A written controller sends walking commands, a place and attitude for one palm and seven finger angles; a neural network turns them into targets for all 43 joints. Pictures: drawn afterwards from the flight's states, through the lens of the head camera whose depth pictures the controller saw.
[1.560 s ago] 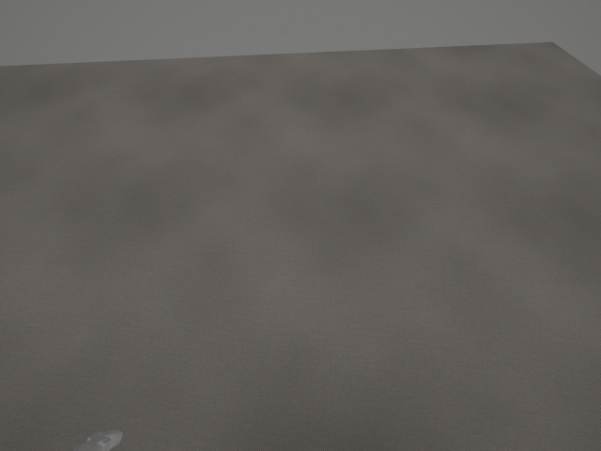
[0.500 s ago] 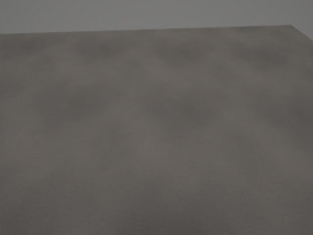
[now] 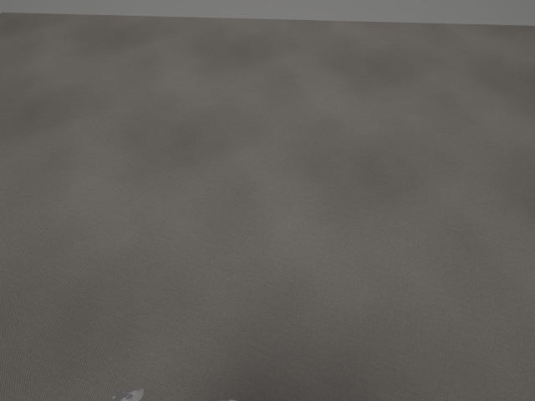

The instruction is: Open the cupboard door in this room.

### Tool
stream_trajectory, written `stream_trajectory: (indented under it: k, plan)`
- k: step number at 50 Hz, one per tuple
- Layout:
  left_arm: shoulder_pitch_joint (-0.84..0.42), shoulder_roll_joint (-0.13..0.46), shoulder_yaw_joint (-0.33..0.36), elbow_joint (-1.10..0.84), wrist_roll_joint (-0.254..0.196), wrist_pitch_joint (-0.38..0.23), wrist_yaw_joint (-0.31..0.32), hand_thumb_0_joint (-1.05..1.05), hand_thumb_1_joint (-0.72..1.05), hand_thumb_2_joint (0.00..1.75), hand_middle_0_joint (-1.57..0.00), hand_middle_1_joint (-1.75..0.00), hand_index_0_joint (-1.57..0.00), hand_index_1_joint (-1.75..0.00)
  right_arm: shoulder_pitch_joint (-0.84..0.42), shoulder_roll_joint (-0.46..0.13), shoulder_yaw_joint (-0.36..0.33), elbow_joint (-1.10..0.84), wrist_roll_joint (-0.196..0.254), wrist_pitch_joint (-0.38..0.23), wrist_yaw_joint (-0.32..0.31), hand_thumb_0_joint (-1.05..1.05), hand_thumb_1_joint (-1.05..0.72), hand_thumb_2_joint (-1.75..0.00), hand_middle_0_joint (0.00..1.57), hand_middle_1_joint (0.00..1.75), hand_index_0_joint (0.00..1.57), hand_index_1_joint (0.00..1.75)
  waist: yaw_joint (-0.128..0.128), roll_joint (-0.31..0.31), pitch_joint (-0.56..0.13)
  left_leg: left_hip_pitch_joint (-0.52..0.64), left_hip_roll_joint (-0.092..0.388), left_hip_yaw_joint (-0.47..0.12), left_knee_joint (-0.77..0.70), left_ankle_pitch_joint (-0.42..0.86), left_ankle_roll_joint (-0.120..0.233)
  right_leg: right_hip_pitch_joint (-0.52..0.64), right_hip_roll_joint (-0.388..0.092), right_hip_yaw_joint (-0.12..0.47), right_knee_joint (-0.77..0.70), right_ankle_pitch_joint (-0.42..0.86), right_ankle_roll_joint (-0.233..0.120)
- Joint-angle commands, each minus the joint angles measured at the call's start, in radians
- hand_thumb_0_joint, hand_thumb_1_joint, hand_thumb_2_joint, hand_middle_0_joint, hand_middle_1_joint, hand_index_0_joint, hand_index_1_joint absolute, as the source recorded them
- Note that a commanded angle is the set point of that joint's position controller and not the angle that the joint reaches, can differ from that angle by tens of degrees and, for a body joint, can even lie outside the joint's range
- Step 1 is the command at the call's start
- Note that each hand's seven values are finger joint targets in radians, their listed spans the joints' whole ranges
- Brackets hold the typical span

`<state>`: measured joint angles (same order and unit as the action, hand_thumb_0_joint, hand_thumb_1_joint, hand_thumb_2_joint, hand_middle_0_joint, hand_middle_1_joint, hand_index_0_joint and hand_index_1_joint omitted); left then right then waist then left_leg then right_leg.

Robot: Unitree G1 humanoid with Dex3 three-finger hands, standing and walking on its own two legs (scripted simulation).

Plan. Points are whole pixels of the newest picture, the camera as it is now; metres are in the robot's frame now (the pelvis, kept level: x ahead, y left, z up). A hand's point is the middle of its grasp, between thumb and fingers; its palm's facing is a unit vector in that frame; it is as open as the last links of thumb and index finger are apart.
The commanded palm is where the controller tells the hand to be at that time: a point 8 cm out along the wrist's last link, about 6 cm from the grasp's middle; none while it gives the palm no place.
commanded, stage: turn or walk to find it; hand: left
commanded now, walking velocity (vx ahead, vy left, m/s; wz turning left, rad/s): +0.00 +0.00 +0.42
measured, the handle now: out of the picture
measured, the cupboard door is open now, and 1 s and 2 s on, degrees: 0 0 0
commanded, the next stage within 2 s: none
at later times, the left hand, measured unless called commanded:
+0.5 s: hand out of the picture -0.07 +0.23 -0.18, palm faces +0.29 -0.93 -0.25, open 7.4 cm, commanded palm none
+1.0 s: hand out of the picture -0.03 +0.21 -0.14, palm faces +0.46 -0.85 -0.27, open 7.4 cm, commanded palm none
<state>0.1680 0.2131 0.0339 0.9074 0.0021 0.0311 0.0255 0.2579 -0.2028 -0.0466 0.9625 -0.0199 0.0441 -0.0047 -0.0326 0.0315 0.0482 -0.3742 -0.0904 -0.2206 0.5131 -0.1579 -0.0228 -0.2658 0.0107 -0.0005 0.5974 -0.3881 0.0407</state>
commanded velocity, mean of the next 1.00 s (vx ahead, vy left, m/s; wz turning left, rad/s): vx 0.00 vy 0.00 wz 0.42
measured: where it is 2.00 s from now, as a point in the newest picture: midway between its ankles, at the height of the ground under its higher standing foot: outside the picture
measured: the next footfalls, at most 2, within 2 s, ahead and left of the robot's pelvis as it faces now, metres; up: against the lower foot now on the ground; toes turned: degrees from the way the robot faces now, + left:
right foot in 0.02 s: +0.02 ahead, -0.11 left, +0.00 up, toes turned +1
left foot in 0.42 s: -0.02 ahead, +0.13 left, +0.00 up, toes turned +17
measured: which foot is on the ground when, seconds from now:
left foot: down 0.00-0.02, up 0.04-0.40, down 0.42-0.84, up 0.86-1.00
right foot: up 0.00-0.00, down 0.02-0.42, up 0.44-0.82, down 0.84-1.00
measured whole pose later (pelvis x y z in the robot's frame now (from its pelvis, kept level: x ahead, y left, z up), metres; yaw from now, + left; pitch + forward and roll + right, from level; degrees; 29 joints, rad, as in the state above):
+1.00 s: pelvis -0.03 -0.01 +0.00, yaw +28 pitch -1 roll +1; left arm 0.20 0.17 0.03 0.89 0.02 0.01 0.03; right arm 0.23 -0.25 -0.09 0.98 -0.02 0.07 0.02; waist -0.03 0.04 0.06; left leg -0.48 -0.02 -0.03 1.13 -0.39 -0.04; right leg -0.23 -0.06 -0.14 0.53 -0.29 -0.02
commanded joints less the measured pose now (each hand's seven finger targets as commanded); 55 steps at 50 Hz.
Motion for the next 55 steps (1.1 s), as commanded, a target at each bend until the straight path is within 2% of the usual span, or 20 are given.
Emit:
stream_trajectory:
  k: [1,3,5,13,17,19,20,21,22,25,27,34,39,40,41,42,43,45,47,55]
  plan:
    - [0.114,0.253,0.057,-0.060,0.024,-0.021,0.019,0.00,0.90,0.90,-0.20,-0.30,-0.20,-0.30,-0.042,-0.116,-0.056,-0.124,0.001,-0.008,-0.003,0.00,-0.90,-0.90,0.20,0.30,0.20,0.30,0.073,-0.302,-0.026,-0.290,-0.008,0.130,0.395,-0.363,-0.009,0.157,-0.464,0.414,-0.389,0.029,-0.181]
    - [0.046,0.205,0.053,-0.071,0.020,-0.030,0.023,0.00,0.90,0.90,-0.20,-0.30,-0.20,-0.30,-0.066,-0.137,-0.066,-0.099,-0.003,0.009,0.009,0.00,-0.90,-0.90,0.20,0.30,0.20,0.30,0.037,-0.216,0.021,-0.209,0.070,0.109,0.609,-0.306,0.002,-0.028,-0.396,0.326,-0.373,0.080,-0.196]
    - [-0.005,0.162,0.035,-0.079,0.021,-0.037,0.015,0.00,0.90,0.90,-0.20,-0.30,-0.20,-0.30,-0.006,-0.121,-0.060,-0.058,-0.002,0.012,0.018,0.00,-0.90,-0.90,0.20,0.30,0.20,0.30,-0.006,-0.174,0.031,-0.197,0.084,0.158,0.691,-0.203,-0.016,-0.007,-0.300,0.138,-0.314,0.219,-0.172]
    - [0.170,0.193,0.043,-0.020,0.031,-0.038,0.013,0.00,0.90,0.90,-0.20,-0.30,-0.20,-0.30,-0.144,-0.096,-0.033,-0.079,0.006,0.008,0.019,0.00,-0.90,-0.90,0.20,0.30,0.20,0.30,0.074,-0.205,-0.003,-0.138,0.104,0.252,0.425,-0.283,-0.038,0.159,-0.329,0.046,-0.227,0.550,-0.196]
    - [0.179,0.220,0.056,-0.002,0.033,-0.033,0.015,0.00,0.90,0.90,-0.20,-0.30,-0.20,-0.30,-0.135,-0.095,-0.019,-0.077,0.016,-0.010,0.015,0.00,-0.90,-0.90,0.20,0.30,0.20,0.30,0.073,-0.248,-0.078,-0.002,0.093,0.301,0.153,-0.271,-0.018,0.221,-0.336,0.007,-0.115,0.749,-0.175]
    - [0.151,0.218,0.058,0.000,0.021,-0.027,0.012,0.00,0.90,0.90,-0.20,-0.30,-0.20,-0.30,-0.063,-0.120,-0.024,-0.057,0.012,-0.020,0.012,0.00,-0.90,-0.90,0.20,0.30,0.20,0.30,0.027,-0.200,-0.104,0.181,0.095,0.310,-0.073,-0.062,-0.001,0.132,-0.304,-0.062,-0.010,0.677,-0.103]
    - [0.160,0.182,0.052,-0.015,0.015,-0.022,0.008,0.00,0.90,0.90,-0.20,-0.30,-0.20,-0.30,-0.015,-0.191,-0.038,-0.049,0.005,-0.032,0.011,0.00,-0.90,-0.90,0.20,0.30,0.20,0.30,0.002,-0.026,-0.158,0.372,0.218,0.185,-0.138,0.185,0.046,-0.021,-0.245,-0.125,0.153,0.471,-0.043]
    - [0.154,0.117,0.036,-0.053,0.012,-0.018,0.000,0.00,0.90,0.90,-0.20,-0.30,-0.20,-0.30,0.024,-0.282,-0.059,-0.046,0.004,-0.033,0.008,0.00,-0.90,-0.90,0.20,0.30,0.20,0.30,-0.006,0.254,-0.160,0.481,0.472,-0.119,-0.123,0.638,0.180,-0.277,-0.120,-0.155,0.350,-0.181,0.027]
    - [0.088,0.122,0.025,-0.068,0.022,-0.003,0.011,0.00,0.90,0.90,-0.20,-0.30,-0.20,-0.30,0.067,-0.286,-0.060,-0.030,0.012,-0.029,0.001,0.00,-0.90,-0.90,0.20,0.30,0.20,0.30,-0.033,0.186,-0.157,0.414,0.506,-0.092,-0.120,0.692,0.241,-0.269,-0.120,-0.064,0.456,-0.273,0.023]
    - [0.041,0.121,0.037,-0.038,0.014,0.000,0.001,0.00,0.90,0.90,-0.20,-0.30,-0.20,-0.30,-0.041,-0.210,-0.038,-0.047,0.003,-0.035,-0.020,0.00,-0.90,-0.90,0.20,0.30,0.20,0.30,0.006,0.135,-0.062,0.301,0.374,0.003,-0.122,0.593,0.211,-0.285,-0.126,-0.011,0.534,-0.112,0.031]
    - [0.075,0.115,0.037,-0.021,0.013,-0.001,-0.009,0.00,0.90,0.90,-0.20,-0.30,-0.20,-0.30,-0.070,-0.200,-0.036,-0.062,0.006,-0.041,-0.020,0.00,-0.90,-0.90,0.20,0.30,0.20,0.30,0.020,0.116,-0.087,0.301,0.328,0.049,-0.123,0.552,0.193,-0.255,-0.115,-0.027,0.498,-0.064,0.039]
    - [0.036,0.086,0.035,-0.054,0.009,0.004,-0.006,0.00,0.90,0.90,-0.20,-0.30,-0.20,-0.30,-0.060,-0.208,-0.050,-0.072,-0.004,-0.031,-0.013,0.00,-0.90,-0.90,0.20,0.30,0.20,0.30,0.009,0.094,-0.056,0.210,0.316,-0.037,-0.154,0.347,0.206,-0.148,-0.075,-0.036,0.263,-0.051,0.037]
    - [0.117,0.091,0.040,-0.050,0.006,-0.013,0.001,0.00,0.90,0.90,-0.20,-0.30,-0.20,-0.30,-0.095,-0.205,-0.058,-0.088,-0.002,-0.022,-0.007,0.00,-0.90,-0.90,0.20,0.30,0.20,0.30,0.056,0.103,-0.077,0.106,0.271,-0.072,-0.078,0.270,0.166,0.055,-0.042,-0.049,-0.030,0.090,0.022]
    - [0.139,0.109,0.043,-0.048,0.010,-0.023,0.004,0.00,0.90,0.90,-0.20,-0.30,-0.20,-0.30,-0.089,-0.184,-0.057,-0.090,0.004,-0.022,-0.004,0.00,-0.90,-0.90,0.20,0.30,0.20,0.30,0.067,0.043,-0.088,0.052,0.228,-0.054,-0.016,0.198,0.126,0.147,-0.063,-0.037,-0.171,0.186,0.018]
    - [0.149,0.178,0.056,-0.051,0.022,-0.036,0.011,0.00,0.90,0.90,-0.20,-0.30,-0.20,-0.30,-0.055,-0.130,-0.049,-0.097,0.013,-0.024,0.003,0.00,-0.90,-0.90,0.20,0.30,0.20,0.30,0.068,-0.147,-0.108,-0.100,0.134,0.040,0.145,-0.025,0.062,0.277,-0.237,0.135,-0.267,0.213,-0.031]
    - [0.150,0.257,0.070,-0.065,0.030,-0.041,0.014,0.00,0.90,0.90,-0.20,-0.30,-0.20,-0.30,-0.054,-0.085,-0.044,-0.126,0.010,-0.020,0.005,0.00,-0.90,-0.90,0.20,0.30,0.20,0.30,0.073,-0.343,-0.078,-0.215,0.013,0.179,0.377,-0.394,0.001,0.248,-0.474,0.353,-0.319,0.350,-0.148]
    - [0.144,0.244,0.072,-0.071,0.021,-0.037,0.016,0.00,0.90,0.90,-0.20,-0.30,-0.20,-0.30,-0.078,-0.134,-0.060,-0.119,-0.001,-0.004,0.003,0.00,-0.90,-0.90,0.20,0.30,0.20,0.30,0.088,-0.293,-0.084,-0.170,0.064,0.123,0.534,-0.414,0.009,0.122,-0.481,0.322,-0.336,0.263,-0.194]
    - [0.043,0.183,0.054,-0.090,0.020,-0.034,0.013,0.00,0.90,0.90,-0.20,-0.30,-0.20,-0.30,-0.073,-0.128,-0.064,-0.082,-0.002,0.009,0.016,0.00,-0.90,-0.90,0.20,0.30,0.20,0.30,0.038,-0.197,-0.003,-0.176,0.091,0.137,0.696,-0.290,0.001,0.020,-0.373,0.208,-0.343,0.161,-0.176]
    - [-0.007,0.143,0.043,-0.100,0.021,-0.038,0.013,0.00,0.90,0.90,-0.20,-0.30,-0.20,-0.30,-0.017,-0.111,-0.059,-0.051,-0.004,0.011,0.024,0.00,-0.90,-0.90,0.20,0.30,0.20,0.30,0.005,-0.184,-0.013,-0.166,0.109,0.173,0.707,-0.209,-0.018,0.038,-0.312,0.070,-0.312,0.231,-0.151]
    - [0.136,0.195,0.058,-0.031,0.030,-0.035,0.013,0.00,0.90,0.90,-0.20,-0.30,-0.20,-0.30,-0.119,-0.074,-0.031,-0.062,0.007,0.003,0.021,0.00,-0.90,-0.90,0.20,0.30,0.20,0.30,0.080,-0.205,-0.051,-0.075,0.118,0.277,0.349,-0.309,-0.036,0.173,-0.356,-0.012,-0.217,0.557,-0.189]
